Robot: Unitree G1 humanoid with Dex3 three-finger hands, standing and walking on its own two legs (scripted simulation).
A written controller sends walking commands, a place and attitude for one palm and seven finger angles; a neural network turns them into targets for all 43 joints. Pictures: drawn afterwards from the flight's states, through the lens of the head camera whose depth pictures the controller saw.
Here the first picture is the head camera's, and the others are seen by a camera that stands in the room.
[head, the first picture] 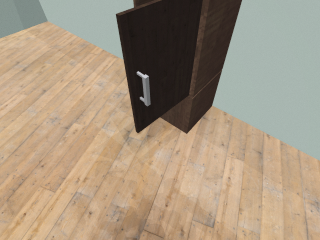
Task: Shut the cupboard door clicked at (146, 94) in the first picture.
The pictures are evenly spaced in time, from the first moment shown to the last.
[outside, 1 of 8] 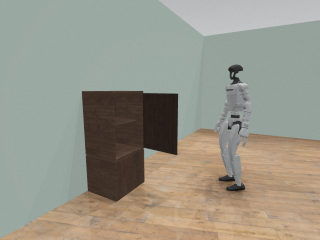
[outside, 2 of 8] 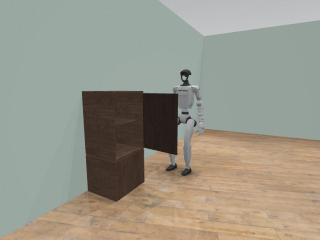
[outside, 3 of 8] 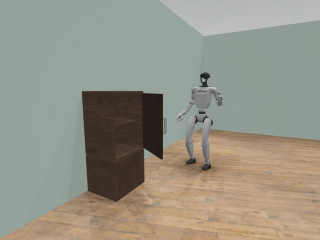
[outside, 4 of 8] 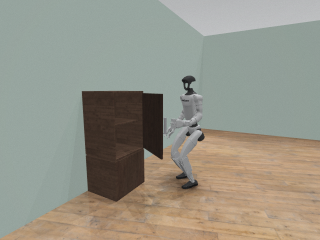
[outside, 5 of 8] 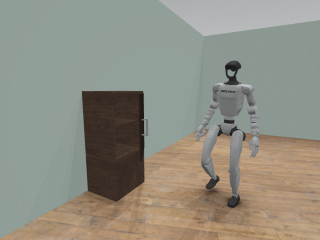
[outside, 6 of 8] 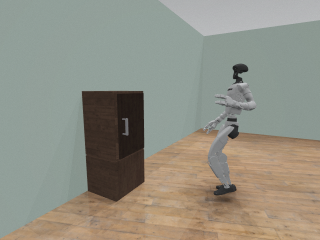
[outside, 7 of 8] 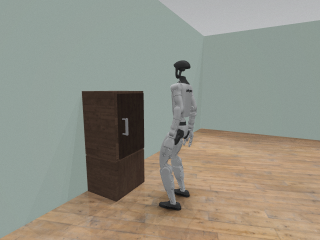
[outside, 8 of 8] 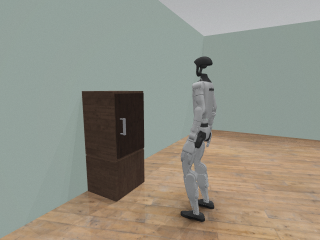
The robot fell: no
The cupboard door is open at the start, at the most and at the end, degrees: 84 84 0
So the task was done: yes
